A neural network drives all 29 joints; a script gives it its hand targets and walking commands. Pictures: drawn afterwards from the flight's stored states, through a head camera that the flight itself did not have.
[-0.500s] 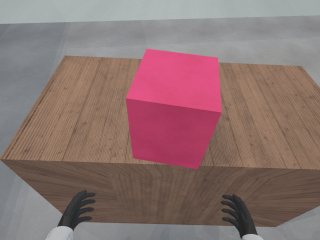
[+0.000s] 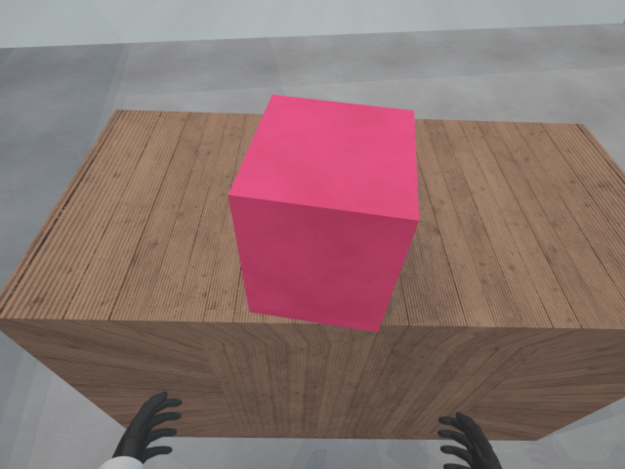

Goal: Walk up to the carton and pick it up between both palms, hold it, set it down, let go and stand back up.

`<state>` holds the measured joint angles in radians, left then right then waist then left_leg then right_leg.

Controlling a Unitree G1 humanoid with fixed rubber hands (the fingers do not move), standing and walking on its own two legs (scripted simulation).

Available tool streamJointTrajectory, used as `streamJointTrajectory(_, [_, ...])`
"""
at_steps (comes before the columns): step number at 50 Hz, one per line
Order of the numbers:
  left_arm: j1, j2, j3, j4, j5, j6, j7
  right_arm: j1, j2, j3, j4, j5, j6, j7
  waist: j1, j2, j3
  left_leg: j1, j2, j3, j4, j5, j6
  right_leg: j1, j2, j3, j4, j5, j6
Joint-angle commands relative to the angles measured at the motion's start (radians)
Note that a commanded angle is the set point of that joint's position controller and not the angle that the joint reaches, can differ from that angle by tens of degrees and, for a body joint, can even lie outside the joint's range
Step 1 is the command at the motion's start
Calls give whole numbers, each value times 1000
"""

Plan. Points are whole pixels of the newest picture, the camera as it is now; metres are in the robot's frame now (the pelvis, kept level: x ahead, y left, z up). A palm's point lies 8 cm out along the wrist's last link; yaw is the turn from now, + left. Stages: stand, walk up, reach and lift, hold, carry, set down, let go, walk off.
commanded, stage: stand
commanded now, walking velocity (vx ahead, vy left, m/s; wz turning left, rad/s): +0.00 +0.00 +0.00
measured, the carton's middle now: (326, 217) +0.44 -0.01 +0.07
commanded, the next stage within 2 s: none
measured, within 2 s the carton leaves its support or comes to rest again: neither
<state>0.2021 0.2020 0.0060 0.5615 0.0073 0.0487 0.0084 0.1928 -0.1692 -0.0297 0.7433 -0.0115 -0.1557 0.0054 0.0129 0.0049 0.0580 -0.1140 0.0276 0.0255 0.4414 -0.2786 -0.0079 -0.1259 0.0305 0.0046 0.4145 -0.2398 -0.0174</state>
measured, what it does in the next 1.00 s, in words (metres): shifts its weight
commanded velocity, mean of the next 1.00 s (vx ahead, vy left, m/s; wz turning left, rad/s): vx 0.00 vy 0.00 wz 0.00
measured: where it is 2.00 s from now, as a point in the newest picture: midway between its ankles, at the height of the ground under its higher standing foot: outside the picture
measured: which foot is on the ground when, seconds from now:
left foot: down 0.00-1.00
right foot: down 0.00-1.00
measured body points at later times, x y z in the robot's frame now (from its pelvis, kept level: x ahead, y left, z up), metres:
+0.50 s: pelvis -0.02 +0.00 +0.00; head -0.06 -0.01 +0.44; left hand +0.02 +0.25 -0.13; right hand +0.02 -0.25 -0.14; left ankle -0.03 +0.12 -0.74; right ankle -0.01 -0.11 -0.74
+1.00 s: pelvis -0.07 +0.00 -0.01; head -0.11 +0.00 +0.44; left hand -0.09 +0.24 -0.16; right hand -0.09 -0.25 -0.16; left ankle -0.03 +0.12 -0.74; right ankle -0.01 -0.11 -0.74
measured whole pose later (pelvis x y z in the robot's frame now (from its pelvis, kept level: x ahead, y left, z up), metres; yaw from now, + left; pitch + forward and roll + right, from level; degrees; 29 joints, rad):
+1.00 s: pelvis -0.07 +0.00 -0.01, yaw +2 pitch -4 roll +0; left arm 0.43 0.20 0.04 0.96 0.01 -0.01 0.02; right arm 0.45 -0.20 -0.03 0.98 -0.01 0.00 -0.01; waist 0.00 0.00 -0.02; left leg -0.26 0.01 -0.01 0.54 -0.23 -0.01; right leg -0.27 0.01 -0.02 0.53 -0.21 -0.01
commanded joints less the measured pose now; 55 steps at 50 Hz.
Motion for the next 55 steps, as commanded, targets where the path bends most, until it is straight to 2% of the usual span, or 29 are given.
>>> streamJointTrajectory(1, [69, 148, 79, -21, 15, -102, -6, 40, -183, -57, -97, 4, 70, -15, -3, 6, -262, 43, 82, -81, 27, 431, 50, 47, -131, 75, 38, 439, -17])
streamJointTrajectory(7, [86, 137, 79, 31, 9, -110, -7, 82, -169, -59, -77, -1, 95, -8, -13, -17, -37, -58, 78, -96, -25, 243, 37, -81, -132, 91, -21, 309, -18])
streamJointTrajectory(9, [96, 143, 78, 47, 11, -115, -4, 98, -177, -59, -65, -1, 96, -8, -15, -15, -3, -68, 78, -101, -31, 244, 36, -91, -133, 90, -28, 318, -17])
streamJointTrajectory(14, [137, 155, 76, 91, 9, -124, 1, 144, -195, -58, -35, -1, 95, -14, -17, 8, -17, -54, 84, -107, -36, 290, 37, -67, -136, 91, -25, 327, -22])
streamJointTrajectory(17, [158, 159, 75, 117, 8, -121, 5, 172, -192, -54, -13, 0, 99, -16, -20, -5, 6, -65, 83, -111, -50, 253, 37, -71, -133, 90, -34, 283, -21])
streamJointTrajectory(19, [180, 157, 73, 139, 8, -118, 7, 183, -196, -53, 3, 0, 102, -17, -17, 9, 22, -74, 79, -114, -58, 219, 36, -76, -134, 93, -41, 248, -19])
streamJointTrajectory(36, [239, 150, 59, 280, 3, -92, 14, 278, -179, -22, 142, 1, 120, -24, -15, -19, 128, -192, 60, -135, -111, -116, 27, -179, -124, 122, -110, -146, -7])
streamJointTrajectory(47, [260, 147, 69, 334, 3, -72, 14, 308, -181, -26, 174, -2, 133, -26, -11, 3, 155, -279, 48, -165, -113, -304, 31, -261, -115, 142, -107, -344, 1])
streamJointTrajectory(55, [258, 137, 70, 349, 3, -68, 16, 312, -175, -31, 180, -3, 136, -30, -11, 1, 128, -299, 44, -182, -102, -316, 30, -266, -105, 136, -88, -352, 6])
